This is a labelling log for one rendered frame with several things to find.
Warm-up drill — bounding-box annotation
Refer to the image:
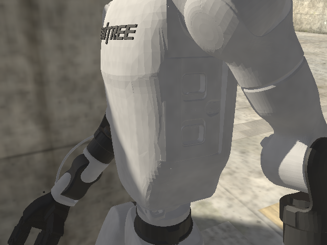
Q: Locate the left robot upper arm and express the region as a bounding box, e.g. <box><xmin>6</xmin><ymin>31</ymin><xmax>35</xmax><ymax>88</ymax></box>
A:
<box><xmin>172</xmin><ymin>0</ymin><xmax>327</xmax><ymax>193</ymax></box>

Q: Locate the robot left forearm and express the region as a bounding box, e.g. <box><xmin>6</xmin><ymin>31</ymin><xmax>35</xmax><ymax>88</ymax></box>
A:
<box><xmin>279</xmin><ymin>137</ymin><xmax>327</xmax><ymax>245</ymax></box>

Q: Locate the robot right forearm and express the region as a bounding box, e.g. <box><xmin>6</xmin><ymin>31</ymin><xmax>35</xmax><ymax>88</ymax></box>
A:
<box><xmin>51</xmin><ymin>114</ymin><xmax>114</xmax><ymax>206</ymax></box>

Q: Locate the humanoid robot torso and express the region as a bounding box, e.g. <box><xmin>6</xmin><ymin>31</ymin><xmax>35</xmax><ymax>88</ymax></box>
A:
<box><xmin>101</xmin><ymin>0</ymin><xmax>238</xmax><ymax>245</ymax></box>

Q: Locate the robot right hand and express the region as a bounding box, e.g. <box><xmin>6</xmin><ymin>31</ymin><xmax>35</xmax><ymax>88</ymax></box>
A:
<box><xmin>8</xmin><ymin>191</ymin><xmax>70</xmax><ymax>245</ymax></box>

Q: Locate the robot right thigh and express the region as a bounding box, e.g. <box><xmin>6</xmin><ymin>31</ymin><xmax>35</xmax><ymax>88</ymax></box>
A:
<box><xmin>95</xmin><ymin>202</ymin><xmax>136</xmax><ymax>245</ymax></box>

